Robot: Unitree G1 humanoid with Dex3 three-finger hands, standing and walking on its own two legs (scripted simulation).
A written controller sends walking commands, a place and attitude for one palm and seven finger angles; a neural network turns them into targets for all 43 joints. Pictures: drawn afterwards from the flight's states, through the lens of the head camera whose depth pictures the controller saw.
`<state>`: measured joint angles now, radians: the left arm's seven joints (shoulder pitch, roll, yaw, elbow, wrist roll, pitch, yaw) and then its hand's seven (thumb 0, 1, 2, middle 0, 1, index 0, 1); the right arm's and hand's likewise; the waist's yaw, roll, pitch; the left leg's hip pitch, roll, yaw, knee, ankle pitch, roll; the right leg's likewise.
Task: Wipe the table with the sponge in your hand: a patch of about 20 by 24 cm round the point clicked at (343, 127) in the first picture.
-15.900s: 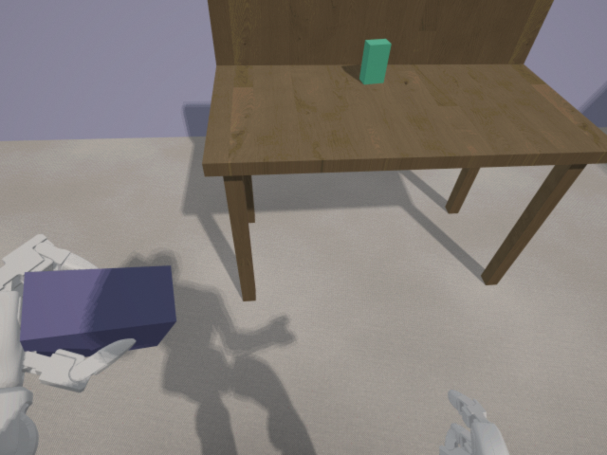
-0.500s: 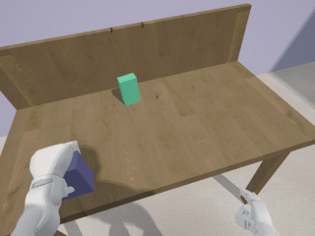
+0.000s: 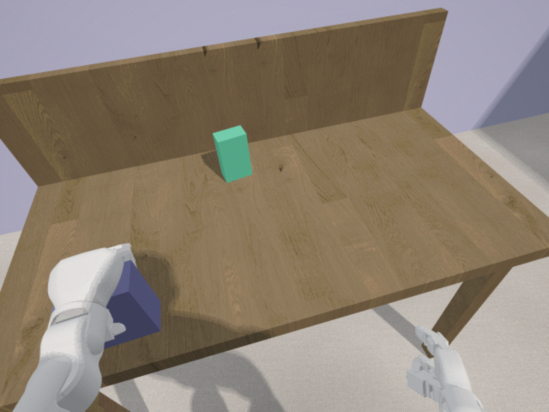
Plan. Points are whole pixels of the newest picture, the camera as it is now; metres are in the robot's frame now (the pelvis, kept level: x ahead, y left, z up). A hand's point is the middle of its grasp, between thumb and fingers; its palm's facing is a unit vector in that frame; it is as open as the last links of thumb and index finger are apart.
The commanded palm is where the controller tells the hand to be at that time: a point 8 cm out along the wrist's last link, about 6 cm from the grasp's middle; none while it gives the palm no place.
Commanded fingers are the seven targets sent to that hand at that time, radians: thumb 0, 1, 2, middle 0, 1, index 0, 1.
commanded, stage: lower the sponge onto the table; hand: left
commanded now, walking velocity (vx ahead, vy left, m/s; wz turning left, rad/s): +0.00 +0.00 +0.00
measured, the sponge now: (118, 313) +0.23 +0.30 +0.01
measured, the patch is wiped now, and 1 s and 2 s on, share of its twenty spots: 0.00 0.00 0.20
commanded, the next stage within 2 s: wipe forward along the first lane in 1.46 s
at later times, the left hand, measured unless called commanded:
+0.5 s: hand (116, 301) +0.23 +0.29 +0.04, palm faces -0.06 -0.11 -0.99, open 9.6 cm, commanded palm +0.22 +0.28 +0.10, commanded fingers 0.00 0.10 1.30 -1.20 -1.60 -1.20 -1.60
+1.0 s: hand (124, 309) +0.23 +0.28 +0.02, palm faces -0.09 -0.10 -0.99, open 9.6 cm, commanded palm +0.22 +0.28 +0.08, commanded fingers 0.00 0.10 1.30 -1.20 -1.60 -1.20 -1.60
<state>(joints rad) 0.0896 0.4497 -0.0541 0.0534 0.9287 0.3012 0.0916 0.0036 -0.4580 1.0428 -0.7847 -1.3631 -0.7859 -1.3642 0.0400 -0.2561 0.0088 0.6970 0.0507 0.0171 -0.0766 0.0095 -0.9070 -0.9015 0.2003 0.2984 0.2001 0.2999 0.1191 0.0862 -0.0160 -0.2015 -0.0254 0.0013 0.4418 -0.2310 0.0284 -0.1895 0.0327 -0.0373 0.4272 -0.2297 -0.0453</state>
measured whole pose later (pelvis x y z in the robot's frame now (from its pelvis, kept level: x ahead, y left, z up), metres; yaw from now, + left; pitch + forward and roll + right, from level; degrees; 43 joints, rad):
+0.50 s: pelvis +0.00 +0.01 +0.00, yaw +0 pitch +0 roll +0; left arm 0.12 0.42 -0.08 0.04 0.94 0.31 0.11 0.00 -0.46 1.04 -0.78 -1.36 -0.79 -1.36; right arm 0.05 -0.26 0.00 0.69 0.05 0.03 -0.06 0.01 -0.91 -0.90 0.20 0.30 0.20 0.30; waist 0.11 0.08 -0.03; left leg -0.21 -0.03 0.01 0.44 -0.23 0.04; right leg -0.20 0.03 -0.03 0.43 -0.23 -0.04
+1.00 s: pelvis +0.00 +0.00 +0.00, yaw +0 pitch +1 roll +0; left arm 0.11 0.40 -0.08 0.14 0.96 0.29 0.15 0.00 -0.46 1.04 -0.78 -1.36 -0.79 -1.37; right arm 0.05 -0.26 -0.01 0.70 0.05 0.03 -0.06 0.01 -0.91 -0.90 0.20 0.30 0.20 0.30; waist 0.11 0.08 -0.04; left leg -0.24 -0.02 0.00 0.47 -0.25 0.02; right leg -0.23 0.04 -0.03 0.46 -0.25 -0.05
